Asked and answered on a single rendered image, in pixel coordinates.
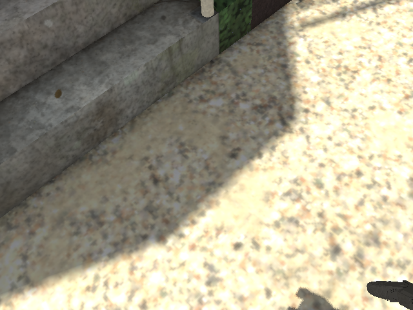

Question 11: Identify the robot right hand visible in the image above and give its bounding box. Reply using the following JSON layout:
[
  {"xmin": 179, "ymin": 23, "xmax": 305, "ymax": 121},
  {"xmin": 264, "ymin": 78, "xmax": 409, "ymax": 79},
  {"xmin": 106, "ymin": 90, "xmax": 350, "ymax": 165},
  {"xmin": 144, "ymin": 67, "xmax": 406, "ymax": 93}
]
[{"xmin": 367, "ymin": 280, "xmax": 413, "ymax": 310}]

